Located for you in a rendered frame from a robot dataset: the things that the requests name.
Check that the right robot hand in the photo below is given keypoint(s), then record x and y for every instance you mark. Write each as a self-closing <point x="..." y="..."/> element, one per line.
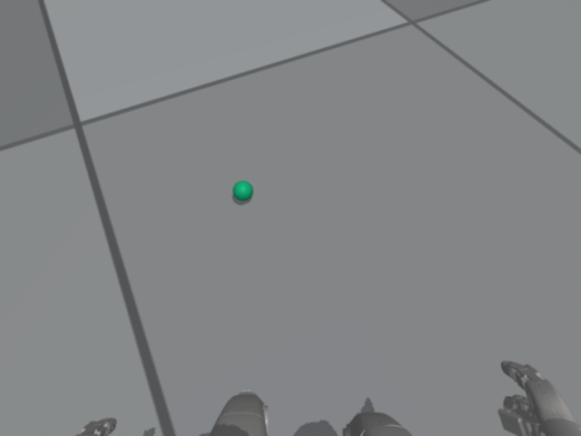
<point x="522" y="415"/>

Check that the ball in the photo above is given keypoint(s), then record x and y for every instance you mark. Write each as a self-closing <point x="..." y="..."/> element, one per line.
<point x="242" y="191"/>

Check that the left robot hand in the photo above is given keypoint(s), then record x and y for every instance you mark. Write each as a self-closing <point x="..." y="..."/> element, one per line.
<point x="101" y="428"/>

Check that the right robot arm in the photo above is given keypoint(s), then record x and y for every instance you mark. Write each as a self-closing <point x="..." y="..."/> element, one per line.
<point x="559" y="427"/>

